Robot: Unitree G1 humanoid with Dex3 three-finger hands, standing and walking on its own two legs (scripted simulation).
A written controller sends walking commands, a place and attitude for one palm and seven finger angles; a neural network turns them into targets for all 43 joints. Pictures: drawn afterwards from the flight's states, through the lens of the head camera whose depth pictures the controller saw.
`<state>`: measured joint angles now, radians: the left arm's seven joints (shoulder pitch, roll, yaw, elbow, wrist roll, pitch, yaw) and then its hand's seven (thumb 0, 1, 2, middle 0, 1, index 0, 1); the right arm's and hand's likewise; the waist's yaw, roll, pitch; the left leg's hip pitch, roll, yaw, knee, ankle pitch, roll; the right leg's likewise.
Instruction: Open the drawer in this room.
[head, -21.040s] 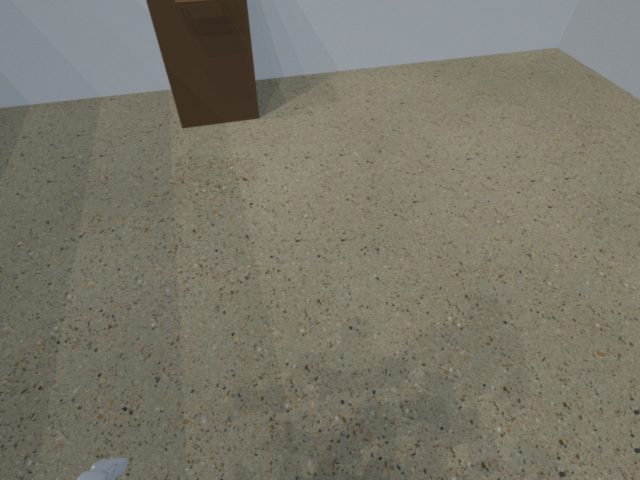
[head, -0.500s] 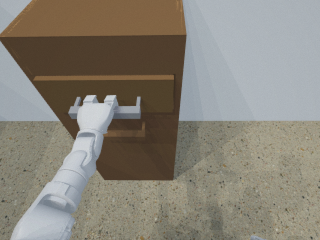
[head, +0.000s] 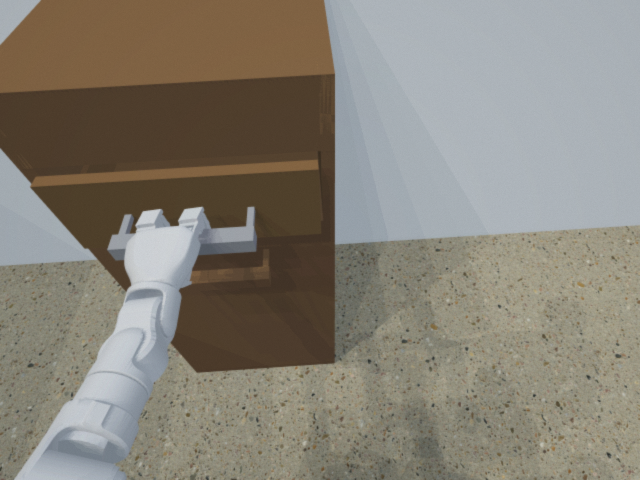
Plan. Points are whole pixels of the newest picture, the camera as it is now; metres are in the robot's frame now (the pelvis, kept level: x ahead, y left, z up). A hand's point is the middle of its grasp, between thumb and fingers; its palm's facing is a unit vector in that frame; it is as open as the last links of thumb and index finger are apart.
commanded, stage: pull the drawer open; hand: left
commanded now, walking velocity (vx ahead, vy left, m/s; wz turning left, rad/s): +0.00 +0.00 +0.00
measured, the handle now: (187, 230) +0.45 +0.20 +0.04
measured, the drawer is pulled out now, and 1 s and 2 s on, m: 0.03 0.15 0.27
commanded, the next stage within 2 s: none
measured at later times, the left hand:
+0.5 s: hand (175, 300) +0.35 +0.20 +0.02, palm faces -0.04 -0.06 -1.00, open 6.2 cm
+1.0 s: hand (167, 359) +0.27 +0.19 +0.02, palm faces +0.04 -0.12 -0.99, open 6.2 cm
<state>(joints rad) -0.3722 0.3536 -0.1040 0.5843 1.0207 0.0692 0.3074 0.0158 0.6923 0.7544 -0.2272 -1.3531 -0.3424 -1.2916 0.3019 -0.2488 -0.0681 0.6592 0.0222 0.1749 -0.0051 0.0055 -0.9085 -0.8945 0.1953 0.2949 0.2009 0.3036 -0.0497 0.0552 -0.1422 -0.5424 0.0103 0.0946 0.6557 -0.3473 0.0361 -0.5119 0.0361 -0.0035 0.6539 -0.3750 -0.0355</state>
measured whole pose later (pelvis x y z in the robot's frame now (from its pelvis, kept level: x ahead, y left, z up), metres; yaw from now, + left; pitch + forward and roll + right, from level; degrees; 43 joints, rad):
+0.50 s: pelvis +0.00 +0.00 +0.00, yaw +3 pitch +10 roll +0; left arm -0.34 0.29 -0.24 0.51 1.04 0.13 0.25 0.01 0.64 0.78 -0.29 -1.35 -0.38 -1.31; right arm 0.12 -0.21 -0.02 0.62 0.02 0.16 -0.03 0.00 -0.91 -0.89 0.20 0.29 0.20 0.30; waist 0.03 0.05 -0.12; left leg -0.49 -0.02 0.04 0.67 -0.35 0.03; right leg -0.44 0.01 -0.05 0.67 -0.40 -0.04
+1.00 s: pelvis +0.00 -0.01 +0.00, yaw +2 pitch +9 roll +1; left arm 0.15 0.31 -0.20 0.03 1.04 0.14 0.34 0.04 0.67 0.77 -0.22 -1.34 -0.37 -1.29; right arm 0.17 -0.26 -0.06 0.62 -0.01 0.12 0.02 0.01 -0.91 -0.90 0.19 0.29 0.20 0.30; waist 0.03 0.07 -0.12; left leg -0.48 -0.01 0.06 0.70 -0.38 0.03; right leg -0.45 0.02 -0.03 0.71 -0.43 -0.04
